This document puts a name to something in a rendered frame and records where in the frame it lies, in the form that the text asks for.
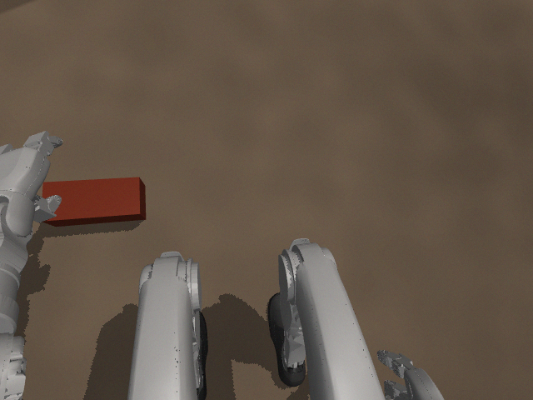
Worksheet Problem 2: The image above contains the right robot hand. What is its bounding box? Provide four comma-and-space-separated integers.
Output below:
377, 350, 445, 400

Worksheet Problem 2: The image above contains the left robot hand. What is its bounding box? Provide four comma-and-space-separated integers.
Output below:
0, 131, 62, 223

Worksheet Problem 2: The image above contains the carton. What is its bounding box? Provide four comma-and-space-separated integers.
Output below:
42, 177, 146, 227

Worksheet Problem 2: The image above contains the right robot foot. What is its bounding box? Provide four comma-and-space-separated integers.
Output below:
268, 293, 306, 387

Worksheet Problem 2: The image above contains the left robot arm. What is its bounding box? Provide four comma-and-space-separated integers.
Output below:
0, 190, 35, 400

